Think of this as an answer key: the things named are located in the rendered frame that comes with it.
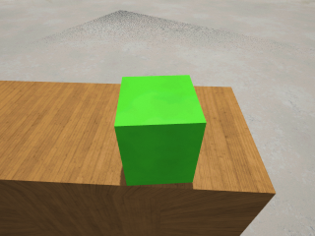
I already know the carton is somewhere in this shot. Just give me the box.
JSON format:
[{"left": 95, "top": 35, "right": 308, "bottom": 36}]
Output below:
[{"left": 114, "top": 75, "right": 207, "bottom": 186}]

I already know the pedestal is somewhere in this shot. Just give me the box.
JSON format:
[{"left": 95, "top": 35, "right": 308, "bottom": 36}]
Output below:
[{"left": 0, "top": 81, "right": 276, "bottom": 236}]

